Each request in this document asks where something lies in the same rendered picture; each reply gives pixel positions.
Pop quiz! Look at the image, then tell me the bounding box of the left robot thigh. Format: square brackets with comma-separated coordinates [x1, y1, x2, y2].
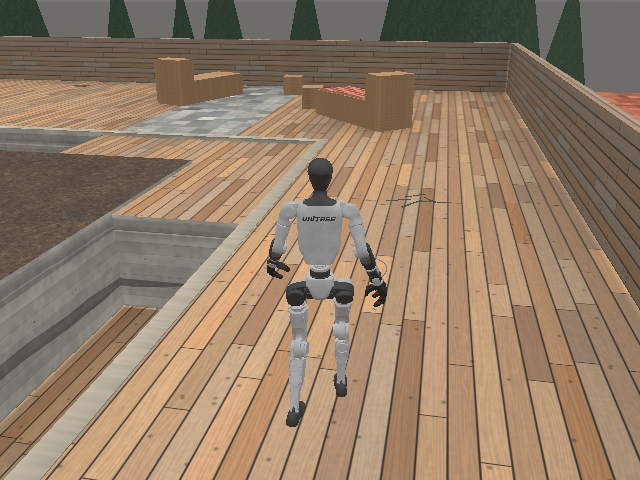
[286, 281, 309, 359]

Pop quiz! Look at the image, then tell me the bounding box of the left robot shin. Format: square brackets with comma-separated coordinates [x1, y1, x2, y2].
[289, 340, 306, 413]

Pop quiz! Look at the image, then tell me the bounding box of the right robot hand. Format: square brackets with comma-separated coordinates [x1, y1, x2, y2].
[365, 281, 387, 307]

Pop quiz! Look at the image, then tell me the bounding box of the robot left forearm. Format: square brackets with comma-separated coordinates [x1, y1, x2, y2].
[267, 238, 283, 268]

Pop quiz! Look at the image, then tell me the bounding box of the left robot hand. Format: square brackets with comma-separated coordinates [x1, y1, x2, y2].
[267, 262, 290, 279]

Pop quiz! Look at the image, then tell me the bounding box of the robot right forearm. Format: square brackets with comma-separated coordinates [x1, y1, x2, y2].
[360, 243, 384, 286]

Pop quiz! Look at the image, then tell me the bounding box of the right robot upper arm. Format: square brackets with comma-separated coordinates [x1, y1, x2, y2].
[340, 202, 369, 259]

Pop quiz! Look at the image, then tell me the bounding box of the left robot upper arm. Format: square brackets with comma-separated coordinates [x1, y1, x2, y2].
[272, 201, 299, 254]

